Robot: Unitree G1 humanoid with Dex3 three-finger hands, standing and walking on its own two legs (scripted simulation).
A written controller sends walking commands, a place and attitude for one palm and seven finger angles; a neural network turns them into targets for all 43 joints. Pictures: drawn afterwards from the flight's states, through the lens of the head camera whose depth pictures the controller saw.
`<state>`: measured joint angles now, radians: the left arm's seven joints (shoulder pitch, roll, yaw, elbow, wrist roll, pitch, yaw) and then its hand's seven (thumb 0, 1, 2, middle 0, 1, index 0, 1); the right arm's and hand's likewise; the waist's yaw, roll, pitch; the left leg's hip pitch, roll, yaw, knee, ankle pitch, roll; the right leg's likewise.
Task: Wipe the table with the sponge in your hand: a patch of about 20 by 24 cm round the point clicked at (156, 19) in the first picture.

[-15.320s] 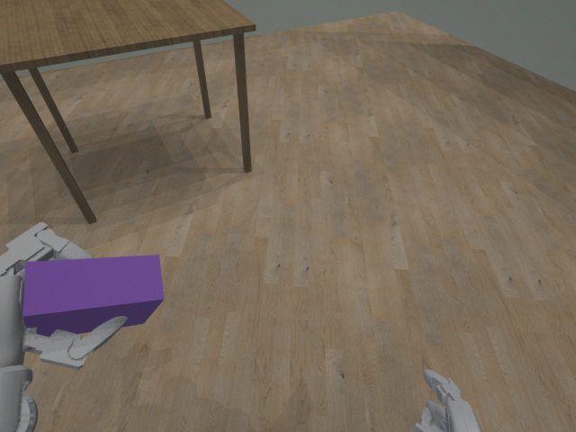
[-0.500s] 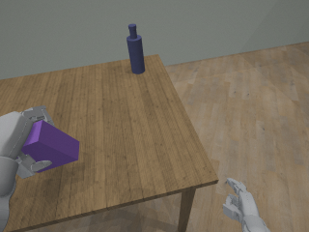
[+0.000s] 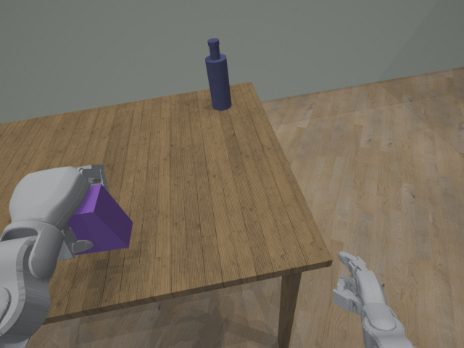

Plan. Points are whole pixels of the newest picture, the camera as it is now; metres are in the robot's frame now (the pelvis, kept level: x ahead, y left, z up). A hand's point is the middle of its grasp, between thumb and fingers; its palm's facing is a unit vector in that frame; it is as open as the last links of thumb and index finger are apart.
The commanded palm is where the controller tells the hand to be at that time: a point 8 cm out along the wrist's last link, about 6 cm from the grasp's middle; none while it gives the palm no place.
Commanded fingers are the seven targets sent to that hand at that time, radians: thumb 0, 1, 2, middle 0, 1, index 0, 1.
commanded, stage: turn the palm down, sponge in hand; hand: left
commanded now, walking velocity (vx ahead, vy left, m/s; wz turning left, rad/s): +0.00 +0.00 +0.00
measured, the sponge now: (87, 228) +0.23 +0.28 +0.12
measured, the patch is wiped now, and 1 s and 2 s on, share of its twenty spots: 0.00 0.00 0.00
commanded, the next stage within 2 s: move the sponge above the wiping area in 0.38 s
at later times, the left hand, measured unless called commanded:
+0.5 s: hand (92, 200) +0.25 +0.26 +0.17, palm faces +0.13 -0.03 -0.99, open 9.3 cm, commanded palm +0.21 +0.26 +0.23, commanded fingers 0.00 0.10 1.30 -1.20 -1.60 -1.20 -1.60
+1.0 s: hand (85, 205) +0.26 +0.29 +0.15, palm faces +0.09 -0.07 -0.99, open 9.3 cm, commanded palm +0.22 +0.28 +0.22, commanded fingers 0.00 0.10 1.30 -1.20 -1.60 -1.20 -1.60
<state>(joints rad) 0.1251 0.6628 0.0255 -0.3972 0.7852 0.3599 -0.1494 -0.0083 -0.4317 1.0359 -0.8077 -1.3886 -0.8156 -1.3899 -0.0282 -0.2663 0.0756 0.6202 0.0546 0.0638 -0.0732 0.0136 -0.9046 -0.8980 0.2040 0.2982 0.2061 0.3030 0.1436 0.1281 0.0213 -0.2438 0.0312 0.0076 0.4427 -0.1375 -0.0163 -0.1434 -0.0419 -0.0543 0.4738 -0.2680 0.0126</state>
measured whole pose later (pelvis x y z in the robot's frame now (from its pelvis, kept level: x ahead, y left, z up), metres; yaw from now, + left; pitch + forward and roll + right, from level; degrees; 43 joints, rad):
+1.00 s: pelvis +0.02 +0.00 +0.00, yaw +0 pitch -3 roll +0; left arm 0.14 0.62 0.05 -0.34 0.80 0.35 -0.10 -0.01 -0.43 1.04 -0.81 -1.39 -0.82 -1.39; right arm 0.01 -0.27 0.05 0.63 0.05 0.07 -0.06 0.01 -0.91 -0.90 0.20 0.30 0.20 0.30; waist 0.14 0.11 0.02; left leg -0.22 0.03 0.01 0.44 -0.17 -0.02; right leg -0.11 -0.04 -0.05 0.44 -0.29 0.01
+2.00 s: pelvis +0.03 -0.01 +0.00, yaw -1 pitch -2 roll +0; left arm 0.09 0.57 0.00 -0.18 0.85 0.27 -0.06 -0.01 -0.43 1.04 -0.81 -1.39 -0.82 -1.39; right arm 0.03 -0.27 0.04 0.65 0.05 0.06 -0.06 0.01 -0.91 -0.90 0.20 0.30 0.20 0.30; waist 0.11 0.11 0.01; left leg -0.22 0.05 0.01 0.44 -0.18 -0.03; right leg -0.11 -0.02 -0.04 0.44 -0.29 0.00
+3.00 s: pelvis +0.03 -0.01 +0.00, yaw -1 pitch -3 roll +0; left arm 0.05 0.55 -0.03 -0.16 0.87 0.33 -0.06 -0.01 -0.43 1.04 -0.81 -1.39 -0.82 -1.39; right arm 0.02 -0.27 0.04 0.65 0.06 0.07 -0.05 0.01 -0.91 -0.90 0.20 0.30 0.20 0.30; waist 0.11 0.11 0.00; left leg -0.21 0.05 0.01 0.43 -0.17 -0.03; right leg -0.11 -0.02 -0.04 0.44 -0.29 0.00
